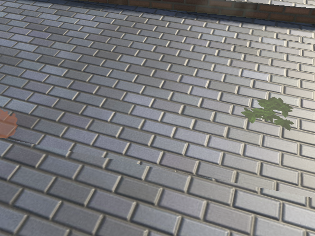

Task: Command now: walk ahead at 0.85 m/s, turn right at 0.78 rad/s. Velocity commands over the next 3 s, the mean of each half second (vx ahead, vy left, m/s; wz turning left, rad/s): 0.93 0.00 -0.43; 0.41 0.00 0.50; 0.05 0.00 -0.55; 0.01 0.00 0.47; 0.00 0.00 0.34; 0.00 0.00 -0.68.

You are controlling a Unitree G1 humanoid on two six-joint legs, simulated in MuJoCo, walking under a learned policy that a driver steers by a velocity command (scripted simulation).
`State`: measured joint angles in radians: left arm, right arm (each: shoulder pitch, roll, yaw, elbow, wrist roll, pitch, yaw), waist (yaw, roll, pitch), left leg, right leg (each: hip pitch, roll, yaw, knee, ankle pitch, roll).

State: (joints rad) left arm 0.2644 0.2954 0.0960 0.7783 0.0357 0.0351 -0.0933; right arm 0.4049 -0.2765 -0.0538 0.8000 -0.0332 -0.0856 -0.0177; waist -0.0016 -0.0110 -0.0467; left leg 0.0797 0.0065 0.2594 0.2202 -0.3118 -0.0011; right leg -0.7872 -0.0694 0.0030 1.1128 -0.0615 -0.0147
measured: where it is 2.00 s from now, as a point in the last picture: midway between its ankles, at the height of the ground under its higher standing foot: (240, 176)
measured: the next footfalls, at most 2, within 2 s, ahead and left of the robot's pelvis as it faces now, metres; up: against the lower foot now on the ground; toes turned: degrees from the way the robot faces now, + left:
right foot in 0.20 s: +0.31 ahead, -0.16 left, +0.00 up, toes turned -18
left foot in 0.66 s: +0.75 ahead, -0.16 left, +0.00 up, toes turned -6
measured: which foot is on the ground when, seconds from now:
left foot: down 0.00-0.22, up 0.24-0.64, down 0.66-1.00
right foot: up 0.00-0.18, down 0.20-0.66, up 0.68-1.00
